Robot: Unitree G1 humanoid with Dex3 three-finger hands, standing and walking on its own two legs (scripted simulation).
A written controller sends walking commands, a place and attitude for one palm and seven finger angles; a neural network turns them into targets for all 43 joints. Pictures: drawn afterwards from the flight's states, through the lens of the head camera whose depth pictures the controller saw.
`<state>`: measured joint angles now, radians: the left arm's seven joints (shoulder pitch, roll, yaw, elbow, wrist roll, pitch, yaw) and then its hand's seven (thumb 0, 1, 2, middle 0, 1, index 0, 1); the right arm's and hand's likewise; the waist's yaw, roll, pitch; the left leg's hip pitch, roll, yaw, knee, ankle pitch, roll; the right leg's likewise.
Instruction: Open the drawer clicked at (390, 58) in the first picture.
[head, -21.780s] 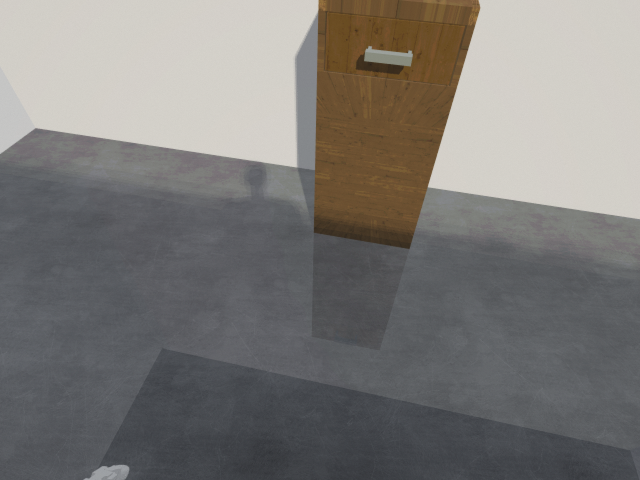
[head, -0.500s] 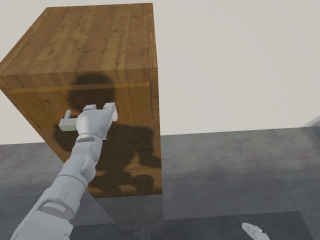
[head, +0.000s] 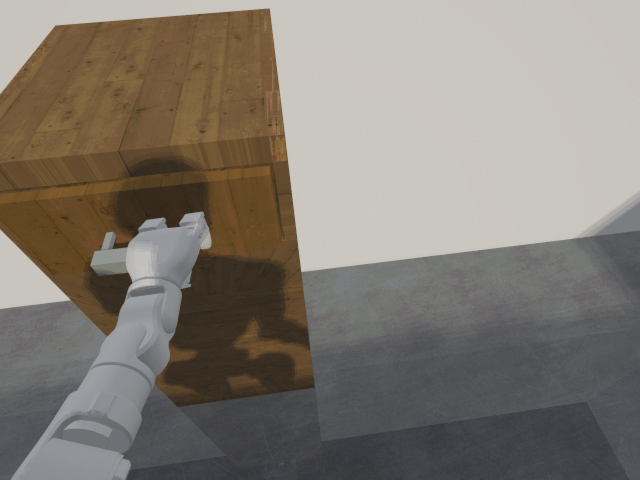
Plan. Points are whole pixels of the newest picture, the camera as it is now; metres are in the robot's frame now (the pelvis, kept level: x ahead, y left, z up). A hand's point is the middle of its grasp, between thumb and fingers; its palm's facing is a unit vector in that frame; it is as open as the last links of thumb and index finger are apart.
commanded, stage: pull the drawer open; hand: left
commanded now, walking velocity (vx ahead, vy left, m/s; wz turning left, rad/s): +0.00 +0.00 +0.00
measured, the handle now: (147, 246) +0.43 +0.25 +0.05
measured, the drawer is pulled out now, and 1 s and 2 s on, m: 0.02 0.08 0.29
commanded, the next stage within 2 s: none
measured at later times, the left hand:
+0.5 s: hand (179, 285) +0.38 +0.20 +0.03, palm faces -0.01 -0.07 -1.00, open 5.9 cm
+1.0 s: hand (176, 311) +0.33 +0.19 +0.03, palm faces +0.04 -0.15 -0.99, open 6.1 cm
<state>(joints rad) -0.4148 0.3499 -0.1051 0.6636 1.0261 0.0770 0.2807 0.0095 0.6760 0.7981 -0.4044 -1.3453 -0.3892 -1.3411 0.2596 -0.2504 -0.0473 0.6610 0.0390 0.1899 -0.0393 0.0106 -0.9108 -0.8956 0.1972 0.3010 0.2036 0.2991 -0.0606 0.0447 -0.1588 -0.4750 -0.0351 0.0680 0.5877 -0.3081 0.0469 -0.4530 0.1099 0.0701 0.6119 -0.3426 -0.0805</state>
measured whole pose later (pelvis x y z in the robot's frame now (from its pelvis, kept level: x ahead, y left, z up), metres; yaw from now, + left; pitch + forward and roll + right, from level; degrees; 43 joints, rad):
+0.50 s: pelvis +0.00 +0.00 +0.00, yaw +2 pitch +9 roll +1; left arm -0.41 0.30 -0.21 0.62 1.03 0.13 0.27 0.01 0.68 0.79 -0.40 -1.35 -0.38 -1.36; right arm 0.14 -0.22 -0.01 0.65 0.04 0.20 -0.05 0.01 -0.91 -0.90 0.20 0.30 0.20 0.30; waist -0.01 0.04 -0.14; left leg -0.44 -0.06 0.04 0.59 -0.31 0.05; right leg -0.41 0.09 0.04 0.61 -0.36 -0.08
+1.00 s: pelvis +0.01 +0.00 +0.00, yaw -2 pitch +9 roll +1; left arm -0.05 0.33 -0.13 0.24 0.99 0.14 0.27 0.06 0.65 0.74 -0.40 -1.35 -0.41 -1.34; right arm 0.20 -0.25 -0.03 0.63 0.04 0.17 0.00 0.01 -0.91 -0.90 0.20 0.30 0.20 0.30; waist -0.03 0.04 -0.16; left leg -0.38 -0.04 0.09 0.54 -0.31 0.05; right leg -0.37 0.11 0.10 0.59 -0.35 -0.08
